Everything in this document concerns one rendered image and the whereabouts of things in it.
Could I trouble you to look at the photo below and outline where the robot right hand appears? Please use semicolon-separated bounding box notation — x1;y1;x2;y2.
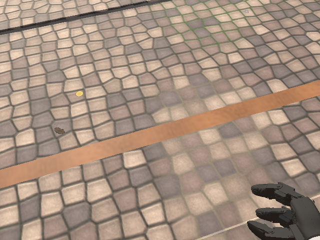
247;182;320;240

